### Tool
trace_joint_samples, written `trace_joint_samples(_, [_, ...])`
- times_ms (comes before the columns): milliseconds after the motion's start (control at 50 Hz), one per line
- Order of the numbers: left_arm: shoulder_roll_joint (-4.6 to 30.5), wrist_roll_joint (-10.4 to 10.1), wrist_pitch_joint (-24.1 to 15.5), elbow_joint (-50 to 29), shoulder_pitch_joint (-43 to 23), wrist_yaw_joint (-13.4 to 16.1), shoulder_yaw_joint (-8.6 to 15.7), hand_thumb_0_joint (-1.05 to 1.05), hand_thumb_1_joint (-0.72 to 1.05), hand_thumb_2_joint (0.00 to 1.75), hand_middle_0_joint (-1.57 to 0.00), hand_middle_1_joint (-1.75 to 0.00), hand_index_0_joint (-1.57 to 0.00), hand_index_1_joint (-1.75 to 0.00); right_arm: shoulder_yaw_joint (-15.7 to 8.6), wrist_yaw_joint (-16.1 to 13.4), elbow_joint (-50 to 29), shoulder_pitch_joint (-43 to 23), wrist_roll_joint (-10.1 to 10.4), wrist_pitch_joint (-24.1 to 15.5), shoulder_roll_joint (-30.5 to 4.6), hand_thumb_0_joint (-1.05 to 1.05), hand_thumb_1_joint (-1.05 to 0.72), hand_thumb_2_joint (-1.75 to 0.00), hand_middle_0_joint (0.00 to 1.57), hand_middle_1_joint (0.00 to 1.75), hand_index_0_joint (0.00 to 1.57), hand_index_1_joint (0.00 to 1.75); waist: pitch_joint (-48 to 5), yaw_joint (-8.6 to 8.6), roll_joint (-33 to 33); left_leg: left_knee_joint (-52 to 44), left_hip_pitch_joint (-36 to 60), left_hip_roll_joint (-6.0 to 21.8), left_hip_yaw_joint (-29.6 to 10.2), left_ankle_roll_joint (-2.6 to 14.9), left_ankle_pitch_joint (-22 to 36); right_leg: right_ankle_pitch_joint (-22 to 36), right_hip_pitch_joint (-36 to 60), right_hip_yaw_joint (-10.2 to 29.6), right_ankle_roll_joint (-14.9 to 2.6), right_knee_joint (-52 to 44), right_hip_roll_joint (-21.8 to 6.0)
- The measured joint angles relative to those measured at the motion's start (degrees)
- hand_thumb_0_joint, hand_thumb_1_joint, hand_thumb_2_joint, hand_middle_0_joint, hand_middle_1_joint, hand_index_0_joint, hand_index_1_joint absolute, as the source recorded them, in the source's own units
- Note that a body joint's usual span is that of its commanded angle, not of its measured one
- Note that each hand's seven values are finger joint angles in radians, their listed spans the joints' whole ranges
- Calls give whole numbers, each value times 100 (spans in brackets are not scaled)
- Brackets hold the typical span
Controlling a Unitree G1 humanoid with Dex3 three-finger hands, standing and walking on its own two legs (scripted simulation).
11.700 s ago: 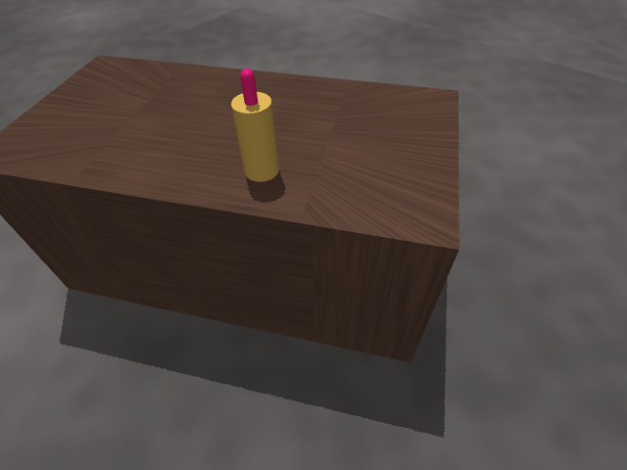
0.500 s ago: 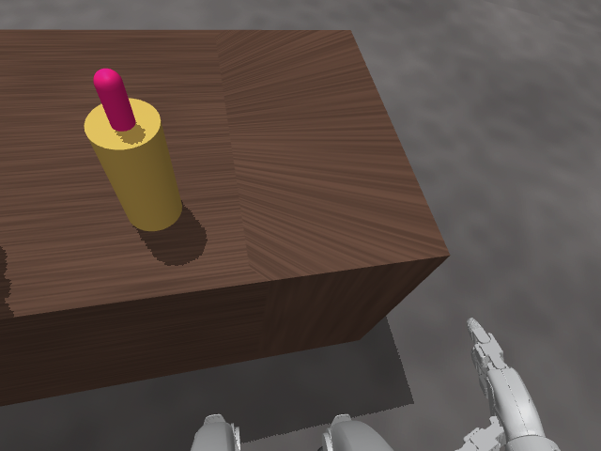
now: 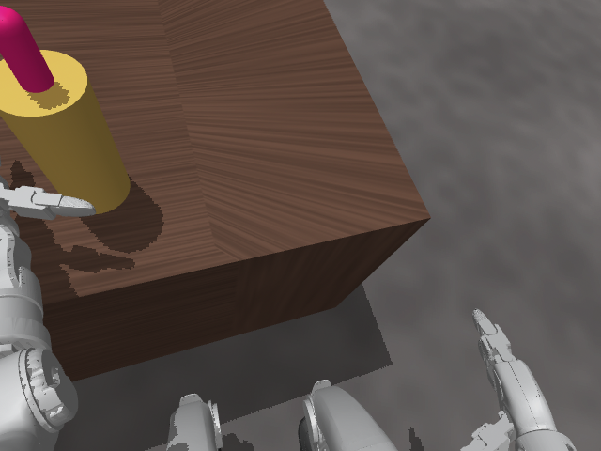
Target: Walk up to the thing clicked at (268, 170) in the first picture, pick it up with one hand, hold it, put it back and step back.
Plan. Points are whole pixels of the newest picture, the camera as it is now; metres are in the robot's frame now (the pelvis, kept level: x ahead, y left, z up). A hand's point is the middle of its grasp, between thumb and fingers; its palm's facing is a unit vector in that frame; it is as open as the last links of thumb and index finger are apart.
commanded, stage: close in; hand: left
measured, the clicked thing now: (61, 123) +0.52 +0.22 +0.07
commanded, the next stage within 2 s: rest palm in 0.16 s
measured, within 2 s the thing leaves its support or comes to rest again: leaves its support in 1.36 s
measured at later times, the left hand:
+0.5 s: hand (70, 162) +0.50 +0.22 +0.02, palm faces +0.27 -0.96 +0.00, open 17.2 cm
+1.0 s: hand (74, 149) +0.51 +0.22 +0.03, palm faces +0.25 -0.97 -0.01, open 12.1 cm
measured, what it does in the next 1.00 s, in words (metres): stands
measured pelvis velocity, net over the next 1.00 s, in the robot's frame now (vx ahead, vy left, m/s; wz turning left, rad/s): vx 0.00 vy -0.01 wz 0.01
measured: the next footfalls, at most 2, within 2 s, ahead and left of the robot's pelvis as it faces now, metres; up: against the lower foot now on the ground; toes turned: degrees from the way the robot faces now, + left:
none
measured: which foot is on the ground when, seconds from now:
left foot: down 0.00-1.00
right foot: down 0.00-1.00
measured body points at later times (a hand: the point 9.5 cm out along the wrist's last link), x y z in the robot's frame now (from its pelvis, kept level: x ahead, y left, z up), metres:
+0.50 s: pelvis -0.01 -0.01 -0.01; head +0.14 +0.04 +0.42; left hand +0.48 +0.27 +0.02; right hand +0.16 -0.26 +0.02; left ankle +0.03 +0.11 -0.63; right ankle +0.01 -0.15 -0.63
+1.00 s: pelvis +0.00 -0.01 -0.01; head +0.14 +0.04 +0.42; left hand +0.49 +0.27 +0.03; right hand +0.16 -0.27 +0.02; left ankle +0.03 +0.11 -0.63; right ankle +0.01 -0.15 -0.63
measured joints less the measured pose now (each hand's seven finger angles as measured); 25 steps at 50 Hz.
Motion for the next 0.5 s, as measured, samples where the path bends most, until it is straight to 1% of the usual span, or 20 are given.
trace_joint_samples(60, [-41, -68, -41, 208, -24, 23, -125, -2, -51, 4, -6, -3, -6, -3, 85, 30, -14, -19, 28, 95, 63, -1, 53, -5, 6, 5, 6, 5, -101, 81, 122, 26, -15, -18, 2, 1, -28, -46, -22, 1, 4, 51, -19])
trace_joint_samples(120, [-122, -116, -7, 362, 11, 10, -178, -2, -52, 3, -6, -3, -7, -2, 160, 66, -168, -35, 74, 149, 78, -1, 53, -5, 6, 5, 6, 5, -137, 146, 167, 30, -11, -38, 20, -2, -34, -78, -40, 16, 2, 102, -40])
trace_joint_samples(220, [-352, -178, -43, 238, 96, 114, -263, -2, -52, 3, -5, -3, -7, -2, 125, 100, -482, 52, 125, 136, 20, -1, 53, -5, 6, 5, 6, 5, -86, 206, 74, 9, 10, -82, 18, -30, -6, -111, -47, 10, -24, 170, -83])
trace_joint_samples(300, [-415, -89, -122, 163, 80, 230, -373, -2, -51, 4, -5, -3, -7, -2, 77, 94, -579, 131, 111, 125, -58, -1, 54, -5, 6, 5, 6, 5, -44, 140, -49, 12, 7, -95, -35, -69, 18, -121, -44, -41, -60, 203, -90])
trace_joint_samples(400, [-341, 78, -196, 218, -95, 344, -474, -2, -55, 4, -8, -3, -9, -2, 54, 98, -589, 101, 51, 215, -80, -1, 53, -5, 6, 5, 6, 5, 5, -4, -113, 54, -49, -83, -100, -107, 40, -113, -82, -100, -97, 243, -70])
trace_joint_samples(460, [-208, 170, -233, 418, -292, 383, -399, -2, -56, 4, -13, -5, -14, -4, 93, 110, -671, 24, 24, 273, -72, -1, 53, -5, 6, 5, 6, 5, 33, -100, -98, 77, -87, -67, -108, -114, 53, -94, -122, -103, -105, 262, -52])
trace_joint_samples(500, [-101, 196, -237, 567, -426, 409, -303, -2, -57, 4, -16, -6, -17, -6, 89, 121, -707, -20, 12, 278, -74, -1, 53, -5, 6, 5, 6, 5, 36, -150, -62, 96, -134, -58, -105, -115, 60, -82, -174, -97, -106, 280, -43])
